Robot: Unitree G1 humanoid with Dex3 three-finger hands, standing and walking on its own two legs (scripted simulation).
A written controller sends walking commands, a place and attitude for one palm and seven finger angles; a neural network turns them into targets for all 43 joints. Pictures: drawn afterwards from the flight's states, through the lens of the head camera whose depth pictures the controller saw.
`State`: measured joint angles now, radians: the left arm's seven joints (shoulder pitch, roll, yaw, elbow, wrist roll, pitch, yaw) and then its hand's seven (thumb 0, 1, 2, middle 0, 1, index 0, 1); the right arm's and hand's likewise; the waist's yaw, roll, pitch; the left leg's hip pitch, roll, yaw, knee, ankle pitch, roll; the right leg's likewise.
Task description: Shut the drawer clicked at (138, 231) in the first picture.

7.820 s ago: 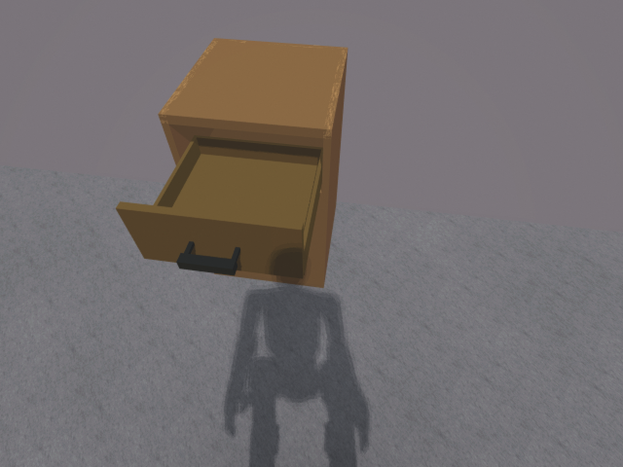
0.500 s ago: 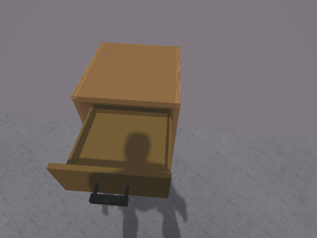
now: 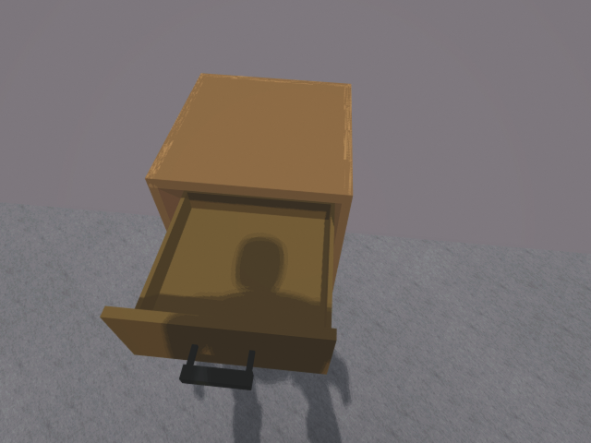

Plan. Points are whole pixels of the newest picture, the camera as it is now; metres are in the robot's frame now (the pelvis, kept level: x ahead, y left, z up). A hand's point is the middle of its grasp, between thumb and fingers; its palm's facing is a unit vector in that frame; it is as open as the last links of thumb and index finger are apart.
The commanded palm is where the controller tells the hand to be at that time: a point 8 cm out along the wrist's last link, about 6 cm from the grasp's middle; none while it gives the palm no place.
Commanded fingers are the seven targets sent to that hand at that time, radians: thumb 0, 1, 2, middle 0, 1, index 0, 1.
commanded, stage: look again from close up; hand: left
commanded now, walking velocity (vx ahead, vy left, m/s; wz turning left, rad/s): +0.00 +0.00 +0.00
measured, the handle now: (220, 364) +0.27 +0.15 -0.17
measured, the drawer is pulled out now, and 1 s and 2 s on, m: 0.30 0.30 0.30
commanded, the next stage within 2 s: raise the hand and make a fist in 0.52 s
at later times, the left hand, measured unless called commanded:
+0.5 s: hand out of the picture -0.01 +0.14 -0.17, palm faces +0.00 -0.98 -0.19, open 7.4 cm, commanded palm none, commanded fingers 0.00 0.90 0.90 -0.20 -0.30 -0.20 -0.30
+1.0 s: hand out of the picture +0.13 +0.10 -0.06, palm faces -0.08 -1.00 +0.02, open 6.2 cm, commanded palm +0.08 +0.18 -0.07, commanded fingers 0.00 0.90 0.90 -0.60 -0.73 -0.60 -0.73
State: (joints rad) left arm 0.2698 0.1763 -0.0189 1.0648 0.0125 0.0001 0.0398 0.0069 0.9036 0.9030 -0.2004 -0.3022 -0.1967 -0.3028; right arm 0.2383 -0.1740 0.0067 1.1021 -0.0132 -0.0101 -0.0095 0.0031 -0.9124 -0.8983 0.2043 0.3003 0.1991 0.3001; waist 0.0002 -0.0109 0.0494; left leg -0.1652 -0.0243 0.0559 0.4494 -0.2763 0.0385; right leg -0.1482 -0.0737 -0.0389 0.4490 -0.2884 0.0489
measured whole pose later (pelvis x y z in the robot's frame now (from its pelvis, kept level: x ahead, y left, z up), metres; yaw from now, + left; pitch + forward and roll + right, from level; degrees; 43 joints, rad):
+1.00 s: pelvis -0.06 -0.05 -0.08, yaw +0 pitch +12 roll +1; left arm 0.43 0.13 0.06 0.17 -0.20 -0.60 -0.32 0.01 0.91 0.90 -0.41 -0.53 -0.41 -0.53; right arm 0.12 -0.27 -0.10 0.53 0.02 -0.29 0.00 0.01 -0.91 -0.90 0.20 0.30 0.20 0.30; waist 0.00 -0.05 -0.16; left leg -0.84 0.04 0.02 1.10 -0.48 -0.03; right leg -0.84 -0.04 -0.05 1.14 -0.52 -0.03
